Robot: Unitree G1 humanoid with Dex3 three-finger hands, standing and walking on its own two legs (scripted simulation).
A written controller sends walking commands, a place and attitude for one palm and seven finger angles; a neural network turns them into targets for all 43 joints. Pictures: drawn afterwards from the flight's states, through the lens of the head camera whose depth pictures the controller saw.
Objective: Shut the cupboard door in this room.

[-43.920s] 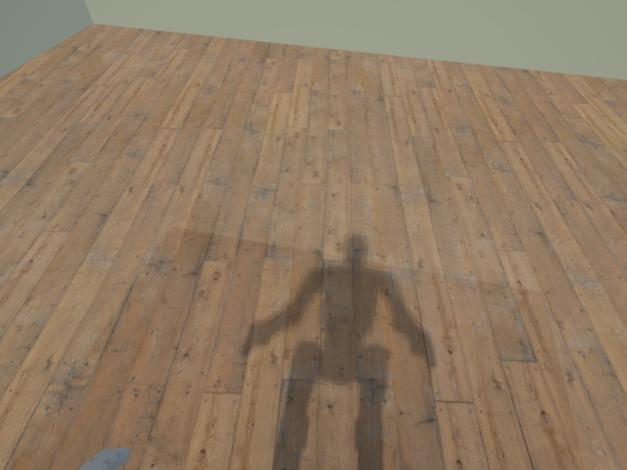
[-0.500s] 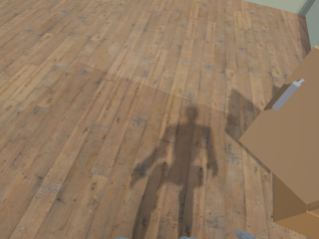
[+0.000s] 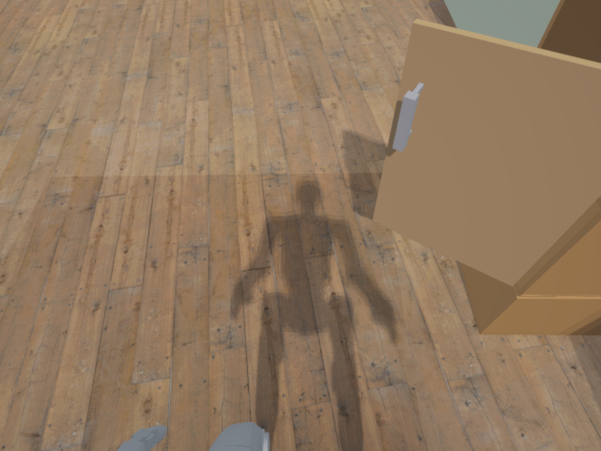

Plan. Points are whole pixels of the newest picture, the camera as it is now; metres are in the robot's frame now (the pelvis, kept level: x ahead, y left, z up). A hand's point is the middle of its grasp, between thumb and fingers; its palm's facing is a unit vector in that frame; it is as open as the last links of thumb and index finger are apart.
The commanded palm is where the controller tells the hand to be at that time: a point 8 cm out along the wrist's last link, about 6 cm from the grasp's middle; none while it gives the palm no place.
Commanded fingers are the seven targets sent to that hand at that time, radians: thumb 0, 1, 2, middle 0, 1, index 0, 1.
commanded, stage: turn to face it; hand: left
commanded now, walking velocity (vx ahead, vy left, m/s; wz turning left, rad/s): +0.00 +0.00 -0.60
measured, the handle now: (409, 117) +0.73 -0.19 -0.02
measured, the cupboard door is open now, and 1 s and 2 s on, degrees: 58 58 58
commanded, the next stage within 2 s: take the last steps up to it in 0.88 s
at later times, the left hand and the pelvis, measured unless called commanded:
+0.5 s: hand (170, 429) +0.16 +0.22 -0.16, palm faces -0.27 -0.94 -0.22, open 7.4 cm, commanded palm none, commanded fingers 0.00 0.90 0.90 -0.20 -0.30 -0.20 -0.30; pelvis +0.02 +0.04 +0.01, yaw -18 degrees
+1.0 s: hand (218, 418) +0.18 +0.15 -0.18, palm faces -0.44 -0.88 -0.18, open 7.4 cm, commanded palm none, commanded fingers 0.00 0.90 0.90 -0.20 -0.30 -0.20 -0.30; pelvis +0.04 +0.02 -0.01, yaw -29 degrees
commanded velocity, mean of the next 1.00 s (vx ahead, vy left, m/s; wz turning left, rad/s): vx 0.01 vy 0.00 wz -0.42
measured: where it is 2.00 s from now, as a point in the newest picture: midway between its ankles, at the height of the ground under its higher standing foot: (358, 446)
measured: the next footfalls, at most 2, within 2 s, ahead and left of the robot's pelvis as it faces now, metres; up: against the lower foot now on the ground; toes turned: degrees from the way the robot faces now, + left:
left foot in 0.22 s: +0.09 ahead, +0.14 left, +0.00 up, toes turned -4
right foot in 0.62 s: -0.01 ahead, -0.11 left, +0.00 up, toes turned -25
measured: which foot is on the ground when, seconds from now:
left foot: up 0.00-0.20, down 0.22-0.62, up 0.64-0.98, down 1.00-1.00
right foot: down 0.00-0.22, up 0.24-0.60, down 0.62-1.00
